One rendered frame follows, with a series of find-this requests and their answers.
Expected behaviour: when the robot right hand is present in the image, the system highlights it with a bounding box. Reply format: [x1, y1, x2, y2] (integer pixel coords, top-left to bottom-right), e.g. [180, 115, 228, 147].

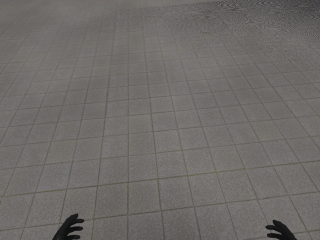
[265, 219, 297, 240]

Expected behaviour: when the robot left hand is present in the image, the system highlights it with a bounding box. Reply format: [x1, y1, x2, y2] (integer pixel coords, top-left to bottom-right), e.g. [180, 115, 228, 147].
[52, 213, 85, 240]

